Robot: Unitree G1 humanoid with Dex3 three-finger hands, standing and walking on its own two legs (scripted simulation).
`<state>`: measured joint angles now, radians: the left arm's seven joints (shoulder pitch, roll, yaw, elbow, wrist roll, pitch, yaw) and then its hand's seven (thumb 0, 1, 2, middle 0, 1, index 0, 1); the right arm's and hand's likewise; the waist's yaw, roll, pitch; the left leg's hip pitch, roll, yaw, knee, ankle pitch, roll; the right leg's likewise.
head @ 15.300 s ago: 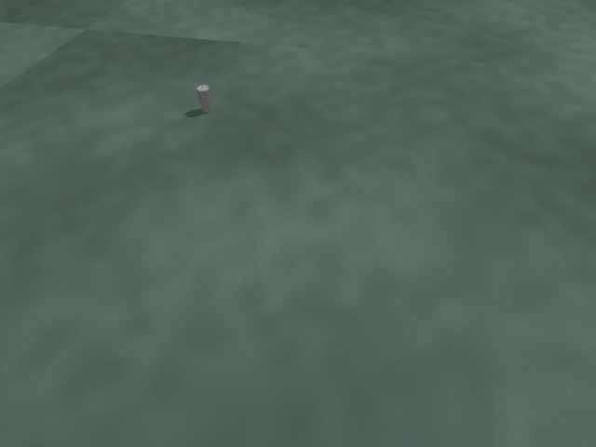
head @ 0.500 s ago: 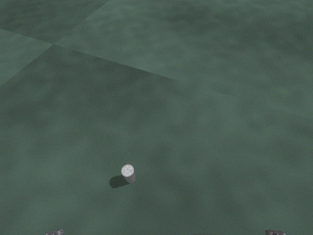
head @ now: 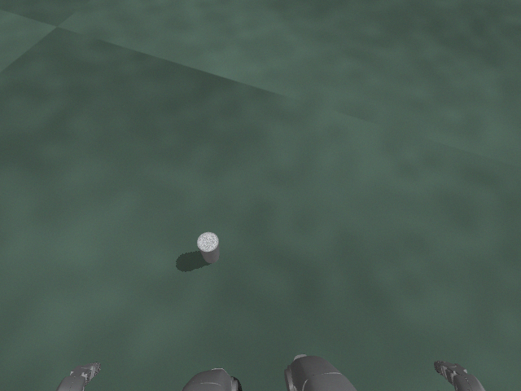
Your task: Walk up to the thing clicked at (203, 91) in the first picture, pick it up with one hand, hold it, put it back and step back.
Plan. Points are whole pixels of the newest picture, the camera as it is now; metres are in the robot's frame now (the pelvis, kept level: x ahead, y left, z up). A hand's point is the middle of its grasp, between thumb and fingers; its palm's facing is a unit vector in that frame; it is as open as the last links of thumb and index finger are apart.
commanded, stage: walk up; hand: left
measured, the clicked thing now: (209, 249) +0.58 +0.17 -0.69
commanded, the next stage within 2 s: stand in 1.90 s
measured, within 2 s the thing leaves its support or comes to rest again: neither
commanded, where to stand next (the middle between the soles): +0.23 -0.06 m, yaw +0 degrees
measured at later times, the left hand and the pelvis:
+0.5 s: hand out of the picture +0.02 +0.25 -0.15, palm faces +0.03 -0.93 -0.36, open 7.4 cm; pelvis -0.13 -0.01 -0.01, yaw +1 degrees
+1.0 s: hand out of the picture -0.15 +0.20 -0.14, palm faces +0.01 -0.91 -0.40, open 7.4 cm; pelvis -0.21 -0.07 +0.00, yaw -1 degrees
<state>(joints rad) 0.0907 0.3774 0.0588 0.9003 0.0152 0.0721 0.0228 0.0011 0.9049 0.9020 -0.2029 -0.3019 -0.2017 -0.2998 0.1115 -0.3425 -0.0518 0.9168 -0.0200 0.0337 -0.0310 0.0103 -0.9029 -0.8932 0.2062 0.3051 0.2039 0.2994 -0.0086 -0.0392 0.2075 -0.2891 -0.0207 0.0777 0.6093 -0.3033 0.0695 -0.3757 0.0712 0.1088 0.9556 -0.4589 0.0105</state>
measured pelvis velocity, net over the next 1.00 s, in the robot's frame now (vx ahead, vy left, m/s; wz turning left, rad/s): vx -0.21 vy -0.07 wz -0.02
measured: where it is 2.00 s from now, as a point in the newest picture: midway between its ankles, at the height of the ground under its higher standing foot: outside the picture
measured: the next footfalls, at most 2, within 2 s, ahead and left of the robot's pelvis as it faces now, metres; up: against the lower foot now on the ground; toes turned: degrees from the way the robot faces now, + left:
right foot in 0.10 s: +0.00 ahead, -0.12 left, +0.00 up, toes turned +1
left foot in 0.44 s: -0.10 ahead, +0.11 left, +0.00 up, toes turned +1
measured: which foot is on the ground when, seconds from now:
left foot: down 0.00-0.16, up 0.18-0.42, down 0.44-0.84, up 0.86-1.00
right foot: up 0.00-0.08, down 0.10-0.48, up 0.50-0.78, down 0.80-1.00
